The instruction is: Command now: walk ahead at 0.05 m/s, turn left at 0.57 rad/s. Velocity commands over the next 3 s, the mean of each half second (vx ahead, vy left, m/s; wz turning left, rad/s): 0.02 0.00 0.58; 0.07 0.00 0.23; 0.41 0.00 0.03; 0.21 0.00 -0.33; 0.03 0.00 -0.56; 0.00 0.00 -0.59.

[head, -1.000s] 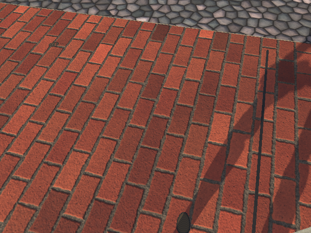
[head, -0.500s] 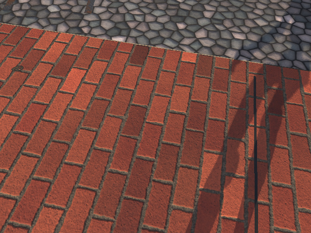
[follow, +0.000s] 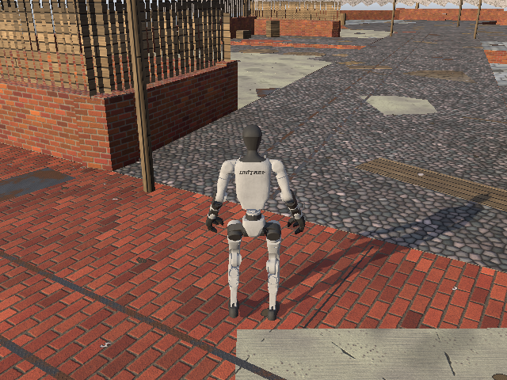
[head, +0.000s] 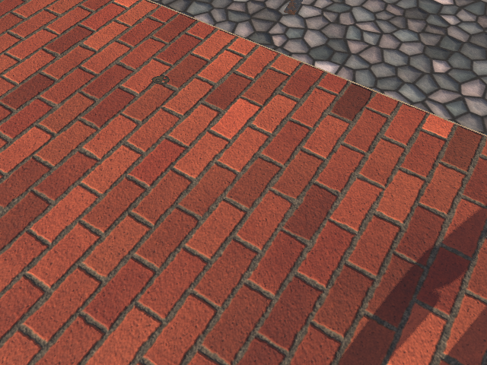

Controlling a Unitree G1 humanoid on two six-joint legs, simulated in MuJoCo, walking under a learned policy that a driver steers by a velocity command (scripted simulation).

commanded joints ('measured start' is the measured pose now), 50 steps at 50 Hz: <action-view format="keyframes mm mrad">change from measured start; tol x32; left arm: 1 -55 187 49 -60 -15 -3 -1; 50 -58 147 22 -88 -52 -57 -30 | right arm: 1 43 -81 -22 -68 0 -1 18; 50 162 -137 -14 -7 -13 -110 -1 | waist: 1 -16 -145 -164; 6 -6 350 -99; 27 12 143 -183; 30 -59 -269 -139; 50 -69 195 66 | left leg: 1 137 0 26 -101 17 30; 4 302 -51 53 -348 158 97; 6 458 287 -490 -542 540 332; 24 350 102 -490 -482 424 280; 34 -40 -148 -207 262 -168 -22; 43 370 -117 18 -500 113 0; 50 469 250 -565 -728 -313 306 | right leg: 1 104 -287 165 -134 93 -199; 8 -380 27 193 728 -473 72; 25 -94 87 246 216 -252 79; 30 206 -289 594 -95 319 -204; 40 194 -147 345 -37 316 -190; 44 19 -105 355 -59 -224 -114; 50 -457 -7 206 574 -411 -12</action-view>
